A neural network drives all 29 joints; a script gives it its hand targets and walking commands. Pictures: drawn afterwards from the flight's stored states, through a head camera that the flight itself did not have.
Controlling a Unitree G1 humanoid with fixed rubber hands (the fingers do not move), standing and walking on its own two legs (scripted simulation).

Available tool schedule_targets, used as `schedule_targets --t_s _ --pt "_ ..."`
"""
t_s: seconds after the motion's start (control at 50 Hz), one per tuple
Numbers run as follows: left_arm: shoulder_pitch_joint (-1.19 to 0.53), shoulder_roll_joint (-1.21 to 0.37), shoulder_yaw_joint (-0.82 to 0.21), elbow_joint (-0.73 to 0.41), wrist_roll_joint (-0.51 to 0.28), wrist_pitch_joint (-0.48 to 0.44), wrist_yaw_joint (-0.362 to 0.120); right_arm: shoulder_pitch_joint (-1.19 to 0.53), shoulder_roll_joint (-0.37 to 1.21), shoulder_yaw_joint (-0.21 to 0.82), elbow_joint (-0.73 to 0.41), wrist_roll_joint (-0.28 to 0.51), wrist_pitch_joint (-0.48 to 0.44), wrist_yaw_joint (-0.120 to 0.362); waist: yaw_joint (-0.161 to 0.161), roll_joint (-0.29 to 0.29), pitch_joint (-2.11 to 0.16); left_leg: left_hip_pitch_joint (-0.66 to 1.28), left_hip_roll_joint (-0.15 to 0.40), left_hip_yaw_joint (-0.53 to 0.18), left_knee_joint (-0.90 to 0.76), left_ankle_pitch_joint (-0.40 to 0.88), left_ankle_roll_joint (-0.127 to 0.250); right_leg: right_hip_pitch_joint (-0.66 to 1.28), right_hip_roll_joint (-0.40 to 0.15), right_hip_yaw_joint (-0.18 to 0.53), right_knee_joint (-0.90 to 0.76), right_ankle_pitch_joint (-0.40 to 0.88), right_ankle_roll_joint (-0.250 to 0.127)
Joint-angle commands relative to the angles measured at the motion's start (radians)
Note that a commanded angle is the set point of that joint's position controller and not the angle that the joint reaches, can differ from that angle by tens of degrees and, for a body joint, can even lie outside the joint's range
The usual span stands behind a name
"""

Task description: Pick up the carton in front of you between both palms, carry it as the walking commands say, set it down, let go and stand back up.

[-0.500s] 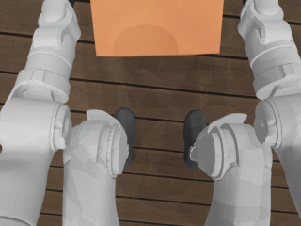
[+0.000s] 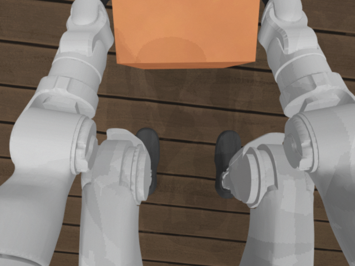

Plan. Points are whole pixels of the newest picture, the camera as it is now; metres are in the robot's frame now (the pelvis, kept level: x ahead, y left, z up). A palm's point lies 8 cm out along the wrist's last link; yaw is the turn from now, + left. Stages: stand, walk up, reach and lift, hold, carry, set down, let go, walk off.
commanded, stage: reach and lift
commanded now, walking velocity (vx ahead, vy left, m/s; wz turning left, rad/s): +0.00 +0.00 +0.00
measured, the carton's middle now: (184, 13) +0.53 +0.02 -0.25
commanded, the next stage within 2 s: none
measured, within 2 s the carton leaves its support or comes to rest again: leaves its support in 0.20 s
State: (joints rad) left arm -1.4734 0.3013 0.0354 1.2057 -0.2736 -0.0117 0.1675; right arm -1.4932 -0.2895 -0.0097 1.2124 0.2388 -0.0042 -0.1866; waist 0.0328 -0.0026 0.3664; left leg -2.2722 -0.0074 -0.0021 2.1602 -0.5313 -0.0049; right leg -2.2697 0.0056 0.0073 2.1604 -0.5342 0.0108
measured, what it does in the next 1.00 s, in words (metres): rises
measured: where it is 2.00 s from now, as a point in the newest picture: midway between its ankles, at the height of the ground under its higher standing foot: (187, 174)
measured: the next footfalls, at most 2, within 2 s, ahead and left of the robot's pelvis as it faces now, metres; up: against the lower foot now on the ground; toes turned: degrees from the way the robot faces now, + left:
none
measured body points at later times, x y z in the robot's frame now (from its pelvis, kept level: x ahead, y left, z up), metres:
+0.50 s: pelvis +0.01 -0.01 +0.04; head +0.28 +0.01 +0.39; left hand +0.51 +0.18 -0.04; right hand +0.54 -0.12 -0.04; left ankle +0.12 +0.12 -0.34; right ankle +0.12 -0.13 -0.34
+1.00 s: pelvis +0.02 -0.01 +0.16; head +0.24 +0.00 +0.55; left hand +0.48 +0.18 +0.11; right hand +0.50 -0.13 +0.11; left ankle +0.12 +0.12 -0.34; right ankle +0.12 -0.13 -0.34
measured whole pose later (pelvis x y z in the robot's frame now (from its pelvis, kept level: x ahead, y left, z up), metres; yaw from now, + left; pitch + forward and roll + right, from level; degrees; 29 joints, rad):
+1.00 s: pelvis +0.02 -0.01 +0.16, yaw +2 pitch +40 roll +0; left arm -0.86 -0.02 0.43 0.61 0.18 0.39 0.04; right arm -0.87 0.05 -0.41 0.62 -0.18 0.38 -0.07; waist 0.02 -0.02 -0.22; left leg -1.84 -0.04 -0.04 1.63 -0.49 -0.03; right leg -1.83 0.06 0.04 1.65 -0.51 0.02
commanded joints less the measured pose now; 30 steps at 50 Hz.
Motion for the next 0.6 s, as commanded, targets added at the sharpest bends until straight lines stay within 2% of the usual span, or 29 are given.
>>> schedule_targets --t_s 0.0,0.06,0.12,0.2,0.24,0.26,0.28,0.3,0.34,0.36,0.38,0.42,0.5,0.54,0.58 --pt "-0.545 -0.695 -0.160 -0.171 0.036 0.026 -0.199 -0.521 0.690 0.147 -0.161 -0.031 0.022 0.198 0.000 -0.009 -1.118 0.534 -0.093 0.029 -0.143 0.189 -0.014 0.544 0.102 -0.030 -0.124 0.187 -0.009" --pt "-0.554 -0.854 -0.138 -0.223 0.061 0.066 -0.265 -0.524 0.842 0.116 -0.192 -0.060 0.054 0.262 0.003 -0.015 -1.125 0.537 -0.106 0.049 -0.132 0.209 -0.008 0.535 0.119 -0.050 -0.111 0.200 -0.014" --pt "-0.581 -0.962 -0.173 -0.315 0.030 0.091 -0.293 -0.547 0.957 0.138 -0.281 -0.036 0.077 0.288 0.006 -0.012 -1.282 0.603 -0.111 0.067 -0.112 0.294 -0.011 0.600 0.126 -0.067 -0.093 0.280 -0.013" --pt "-0.632 -1.065 -0.271 -0.528 -0.030 0.123 -0.288 -0.598 1.085 0.240 -0.492 0.039 0.107 0.283 0.014 -0.014 -1.697 0.804 -0.120 0.088 -0.104 0.439 -0.022 0.769 0.135 -0.087 -0.083 0.406 -0.002" --pt "-0.616 -1.126 -0.287 -0.613 -0.034 0.144 -0.277 -0.577 1.145 0.256 -0.575 0.048 0.129 0.273 0.013 -0.008 -1.862 0.900 -0.130 0.091 -0.118 0.501 -0.023 0.813 0.150 -0.095 -0.096 0.452 0.003" --pt "-0.595 -1.149 -0.285 -0.637 -0.017 0.161 -0.276 -0.555 1.172 0.251 -0.595 0.036 0.146 0.275 0.012 -0.001 -1.876 0.915 -0.134 0.087 -0.128 0.513 -0.021 0.795 0.157 -0.095 -0.107 0.453 0.003" --pt "-0.564 -1.180 -0.279 -0.648 0.004 0.176 -0.279 -0.550 1.177 0.239 -0.606 0.016 0.159 0.283 0.018 0.003 -1.856 0.860 -0.138 0.088 -0.153 0.438 -0.015 0.796 0.158 -0.093 -0.117 0.411 0.000" --pt "-0.519 -1.187 -0.263 -0.640 0.039 0.196 -0.288 -0.499 1.210 0.230 -0.594 -0.014 0.184 0.295 0.006 -0.006 -1.777 0.862 -0.137 0.078 -0.174 0.436 -0.014 0.712 0.161 -0.095 -0.146 0.386 0.004" --pt "-0.421 -1.220 -0.214 -0.622 0.098 0.236 -0.308 -0.428 1.254 0.203 -0.584 -0.063 0.220 0.319 0.028 -0.011 -1.693 0.819 -0.140 0.078 -0.200 0.413 -0.014 0.618 0.166 -0.090 -0.190 0.323 0.007" --pt "-0.384 -1.234 -0.197 -0.605 0.125 0.255 -0.314 -0.394 1.268 0.187 -0.567 -0.088 0.236 0.328 0.033 -0.014 -1.654 0.787 -0.142 0.078 -0.224 0.376 -0.014 0.591 0.168 -0.093 -0.210 0.283 0.008" --pt "-0.361 -1.258 -0.177 -0.581 0.154 0.271 -0.321 -0.372 1.280 0.161 -0.536 -0.117 0.250 0.335 0.036 -0.013 -1.597 0.724 -0.143 0.084 -0.257 0.277 -0.011 0.582 0.169 -0.095 -0.237 0.212 0.003" --pt "-0.310 -1.278 -0.126 -0.518 0.217 0.303 -0.340 -0.295 1.291 0.091 -0.467 -0.190 0.279 0.345 0.018 -0.008 -1.469 0.667 -0.142 0.082 -0.307 0.214 -0.014 0.538 0.169 -0.093 -0.295 0.149 -0.003" --pt "-0.280 -1.289 -0.041 -0.442 0.302 0.338 -0.359 -0.246 1.264 -0.035 -0.381 -0.307 0.308 0.347 -0.016 0.014 -1.340 0.608 -0.146 0.073 -0.393 0.106 -0.013 0.519 0.169 -0.085 -0.386 0.064 -0.014" --pt "-0.285 -1.282 -0.015 -0.436 0.329 0.342 -0.364 -0.247 1.259 -0.068 -0.371 -0.336 0.313 0.349 -0.020 0.022 -1.334 0.618 -0.146 0.071 -0.432 0.081 -0.013 0.539 0.170 -0.077 -0.424 0.052 -0.019" --pt "-0.284 -1.282 -0.006 -0.441 0.343 0.344 -0.366 -0.257 1.275 -0.064 -0.384 -0.337 0.316 0.352 -0.010 0.021 -1.377 0.661 -0.147 0.071 -0.464 0.087 -0.010 0.575 0.172 -0.072 -0.457 0.062 -0.017"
